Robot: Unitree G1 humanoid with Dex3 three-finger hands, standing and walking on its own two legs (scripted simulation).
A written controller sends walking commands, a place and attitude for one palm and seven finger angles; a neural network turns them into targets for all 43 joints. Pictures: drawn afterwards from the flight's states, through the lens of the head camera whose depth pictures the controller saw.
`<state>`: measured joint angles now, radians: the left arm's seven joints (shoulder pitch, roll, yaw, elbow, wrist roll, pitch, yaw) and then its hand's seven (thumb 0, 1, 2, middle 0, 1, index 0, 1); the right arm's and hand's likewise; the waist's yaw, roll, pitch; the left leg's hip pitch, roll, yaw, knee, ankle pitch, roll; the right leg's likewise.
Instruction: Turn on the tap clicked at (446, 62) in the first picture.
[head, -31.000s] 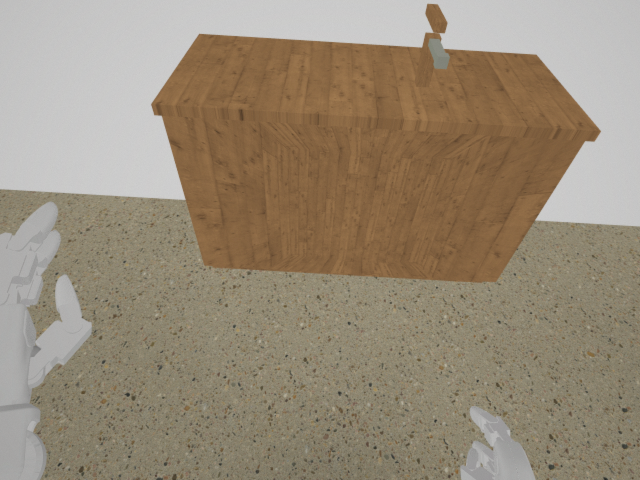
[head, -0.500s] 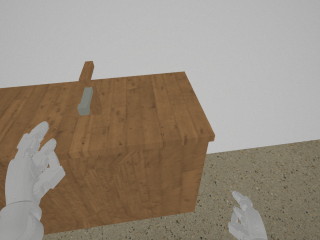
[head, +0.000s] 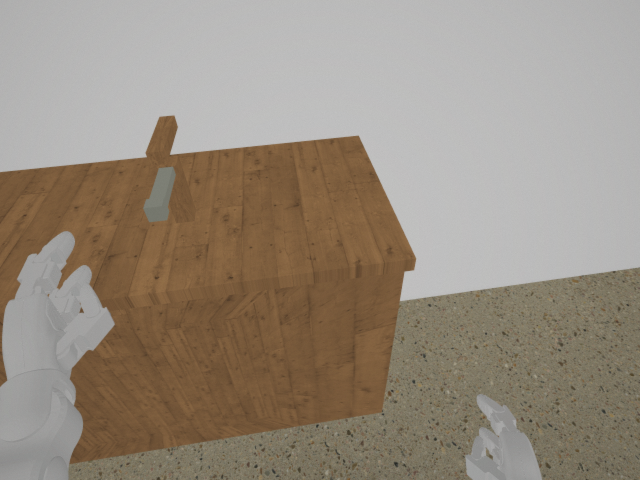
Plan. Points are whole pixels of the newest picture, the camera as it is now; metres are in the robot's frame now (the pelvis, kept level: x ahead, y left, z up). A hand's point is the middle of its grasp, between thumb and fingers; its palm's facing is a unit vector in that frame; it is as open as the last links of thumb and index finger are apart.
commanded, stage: reach beside the lever's end, fingers flat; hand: left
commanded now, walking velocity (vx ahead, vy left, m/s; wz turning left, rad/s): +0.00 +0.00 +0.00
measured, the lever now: (156, 209) +0.45 +0.34 +0.11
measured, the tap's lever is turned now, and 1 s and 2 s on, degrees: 0 0 2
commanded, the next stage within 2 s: push the lever round in 1.92 s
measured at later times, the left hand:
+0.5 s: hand (116, 271) +0.29 +0.30 +0.14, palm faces +0.49 -0.87 -0.06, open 7.5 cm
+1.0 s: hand (127, 240) +0.36 +0.33 +0.13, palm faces +0.50 -0.86 -0.06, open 7.7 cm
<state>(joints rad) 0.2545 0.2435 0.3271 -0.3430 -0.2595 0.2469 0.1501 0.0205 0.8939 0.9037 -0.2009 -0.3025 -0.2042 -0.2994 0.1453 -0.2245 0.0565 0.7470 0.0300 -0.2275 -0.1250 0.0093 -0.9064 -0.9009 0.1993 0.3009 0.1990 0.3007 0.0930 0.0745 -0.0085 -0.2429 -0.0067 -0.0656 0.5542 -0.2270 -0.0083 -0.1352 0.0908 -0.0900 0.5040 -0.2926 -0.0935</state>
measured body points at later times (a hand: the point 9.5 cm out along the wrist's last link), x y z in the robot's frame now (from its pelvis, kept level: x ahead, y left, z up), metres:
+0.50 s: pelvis +0.02 +0.03 +0.00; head +0.01 +0.01 +0.45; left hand +0.26 +0.34 +0.15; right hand +0.20 -0.21 -0.09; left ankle +0.05 +0.13 -0.73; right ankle +0.00 -0.05 -0.73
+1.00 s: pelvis +0.01 +0.04 +0.00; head +0.01 +0.03 +0.45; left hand +0.32 +0.37 +0.13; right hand +0.16 -0.20 -0.10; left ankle +0.05 +0.13 -0.73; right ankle +0.00 -0.05 -0.73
